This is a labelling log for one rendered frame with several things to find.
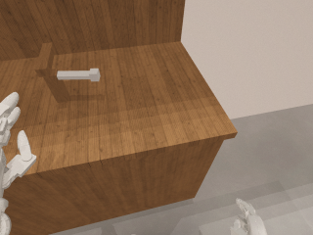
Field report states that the left robot hand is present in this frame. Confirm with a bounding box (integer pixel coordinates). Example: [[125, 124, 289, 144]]
[[0, 92, 36, 198]]

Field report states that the robot left forearm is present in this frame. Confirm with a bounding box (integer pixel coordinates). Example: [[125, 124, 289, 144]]
[[0, 198, 12, 235]]

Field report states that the right robot hand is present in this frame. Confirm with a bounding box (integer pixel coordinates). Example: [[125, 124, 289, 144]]
[[230, 198, 268, 235]]

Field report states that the counter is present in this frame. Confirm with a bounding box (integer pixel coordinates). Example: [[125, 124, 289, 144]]
[[0, 0, 238, 235]]

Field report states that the tap lever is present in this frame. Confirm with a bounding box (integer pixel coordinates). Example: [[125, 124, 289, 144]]
[[57, 69, 101, 82]]

